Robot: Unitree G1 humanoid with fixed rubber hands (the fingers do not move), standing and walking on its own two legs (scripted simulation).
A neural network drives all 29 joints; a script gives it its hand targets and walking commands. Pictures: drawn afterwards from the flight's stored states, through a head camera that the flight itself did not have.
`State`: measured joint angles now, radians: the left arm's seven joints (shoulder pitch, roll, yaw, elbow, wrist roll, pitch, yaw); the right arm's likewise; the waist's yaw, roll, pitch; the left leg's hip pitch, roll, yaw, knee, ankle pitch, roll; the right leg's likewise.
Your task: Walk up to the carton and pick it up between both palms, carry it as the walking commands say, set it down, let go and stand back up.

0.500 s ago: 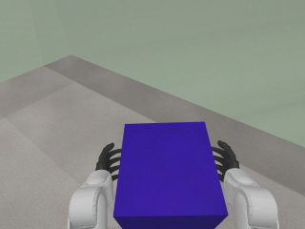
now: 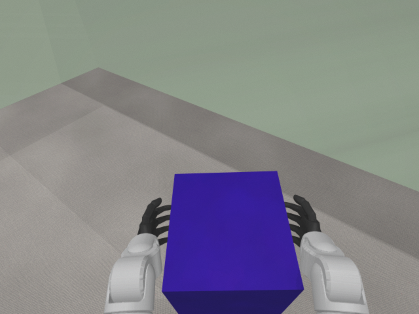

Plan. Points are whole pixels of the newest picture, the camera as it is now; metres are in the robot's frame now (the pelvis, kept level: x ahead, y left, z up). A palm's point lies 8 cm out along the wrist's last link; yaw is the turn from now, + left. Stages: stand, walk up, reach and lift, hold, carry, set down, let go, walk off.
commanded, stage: carry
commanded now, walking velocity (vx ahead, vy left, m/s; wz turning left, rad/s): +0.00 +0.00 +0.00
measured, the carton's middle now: (227, 249) +0.28 +0.00 -0.02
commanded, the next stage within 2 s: hold in 1.14 s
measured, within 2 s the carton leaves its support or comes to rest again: neither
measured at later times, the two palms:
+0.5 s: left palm (151, 238) +0.28 +0.14 +0.04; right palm (304, 233) +0.28 -0.15 +0.04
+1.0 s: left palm (150, 234) +0.29 +0.15 +0.04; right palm (300, 228) +0.29 -0.14 +0.04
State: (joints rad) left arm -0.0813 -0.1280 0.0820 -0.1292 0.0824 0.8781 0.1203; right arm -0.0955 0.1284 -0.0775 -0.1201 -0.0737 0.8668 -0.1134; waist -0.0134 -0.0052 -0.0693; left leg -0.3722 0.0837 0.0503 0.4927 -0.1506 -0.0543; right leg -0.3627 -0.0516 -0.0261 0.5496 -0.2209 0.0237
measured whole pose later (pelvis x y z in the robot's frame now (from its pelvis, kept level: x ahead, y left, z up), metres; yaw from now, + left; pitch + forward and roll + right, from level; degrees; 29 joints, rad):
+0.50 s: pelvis +0.01 +0.00 +0.00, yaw +0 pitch +3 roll +1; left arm -0.10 -0.13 0.10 0.00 0.12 0.80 0.11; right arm -0.13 0.13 -0.09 0.02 -0.11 0.78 -0.10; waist -0.01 -0.01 -0.09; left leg -0.37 0.08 0.04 0.49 -0.16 -0.06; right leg -0.36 -0.06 -0.03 0.56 -0.24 0.02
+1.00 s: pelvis +0.02 +0.00 +0.00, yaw +1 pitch +2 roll +0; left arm -0.10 -0.13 0.11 0.04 0.12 0.78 0.10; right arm -0.13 0.13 -0.10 0.06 -0.11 0.77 -0.09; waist -0.01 -0.01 -0.10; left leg -0.35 0.08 0.04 0.51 -0.19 -0.06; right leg -0.33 -0.06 -0.04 0.56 -0.26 0.03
